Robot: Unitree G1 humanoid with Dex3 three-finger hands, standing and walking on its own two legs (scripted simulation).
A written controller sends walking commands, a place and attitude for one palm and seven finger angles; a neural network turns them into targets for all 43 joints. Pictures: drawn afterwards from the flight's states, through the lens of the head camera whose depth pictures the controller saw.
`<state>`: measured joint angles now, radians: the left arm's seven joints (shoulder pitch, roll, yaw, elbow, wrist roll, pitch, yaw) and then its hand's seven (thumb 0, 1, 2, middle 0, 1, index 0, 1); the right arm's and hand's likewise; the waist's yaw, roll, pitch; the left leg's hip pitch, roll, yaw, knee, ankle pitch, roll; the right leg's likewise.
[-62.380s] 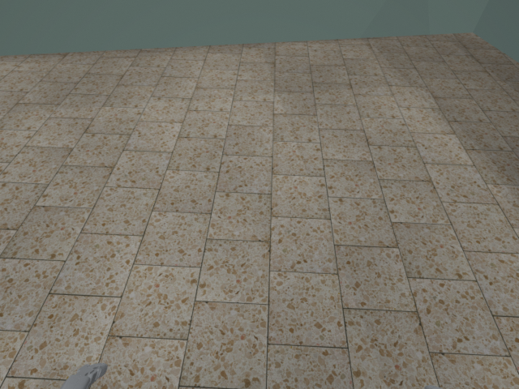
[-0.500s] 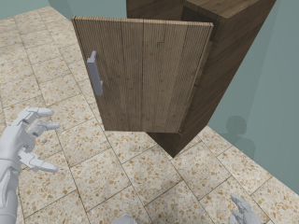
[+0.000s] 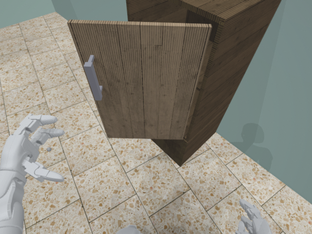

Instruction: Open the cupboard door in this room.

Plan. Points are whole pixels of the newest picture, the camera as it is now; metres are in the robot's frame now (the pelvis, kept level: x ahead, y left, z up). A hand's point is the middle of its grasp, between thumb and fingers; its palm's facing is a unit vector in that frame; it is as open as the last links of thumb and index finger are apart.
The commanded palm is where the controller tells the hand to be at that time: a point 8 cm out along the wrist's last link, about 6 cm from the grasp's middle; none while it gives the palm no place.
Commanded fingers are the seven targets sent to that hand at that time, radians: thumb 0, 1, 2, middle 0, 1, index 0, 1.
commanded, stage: move the hooked fingers beside the handle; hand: left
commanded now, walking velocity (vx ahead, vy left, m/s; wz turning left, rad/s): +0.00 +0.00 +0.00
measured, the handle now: (95, 78) +0.56 +0.24 +0.05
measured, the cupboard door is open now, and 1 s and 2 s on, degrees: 46 46 46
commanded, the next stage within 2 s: none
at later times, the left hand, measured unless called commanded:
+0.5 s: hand (58, 123) +0.37 +0.29 +0.06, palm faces +0.06 -1.00 -0.05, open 14.0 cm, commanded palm +0.35 +0.33 +0.06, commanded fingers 0.00 -0.50 0.30 -0.30 -1.20 -0.30 -1.20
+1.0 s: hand (66, 109) +0.42 +0.28 +0.06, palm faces +0.03 -1.00 -0.02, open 14.0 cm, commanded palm +0.40 +0.33 +0.06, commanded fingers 0.00 -0.50 0.30 -0.30 -1.20 -0.30 -1.20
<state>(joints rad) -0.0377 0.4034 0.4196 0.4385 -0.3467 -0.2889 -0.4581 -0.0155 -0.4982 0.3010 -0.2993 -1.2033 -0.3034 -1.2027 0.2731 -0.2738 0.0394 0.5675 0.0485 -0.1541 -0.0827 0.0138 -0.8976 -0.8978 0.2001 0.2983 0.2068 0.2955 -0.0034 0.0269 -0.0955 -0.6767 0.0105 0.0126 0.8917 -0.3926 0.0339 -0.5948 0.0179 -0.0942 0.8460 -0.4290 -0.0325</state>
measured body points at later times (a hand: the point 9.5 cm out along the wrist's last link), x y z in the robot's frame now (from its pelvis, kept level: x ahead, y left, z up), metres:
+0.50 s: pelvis +0.00 +0.00 -0.01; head +0.08 +0.01 +0.44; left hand +0.36 +0.34 +0.07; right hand +0.09 -0.28 -0.10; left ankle +0.03 +0.10 -0.69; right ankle +0.00 -0.10 -0.69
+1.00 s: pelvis +0.00 +0.02 -0.01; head +0.09 +0.05 +0.43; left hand +0.41 +0.34 +0.06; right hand +0.08 -0.25 -0.11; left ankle +0.03 +0.10 -0.69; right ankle +0.00 -0.10 -0.69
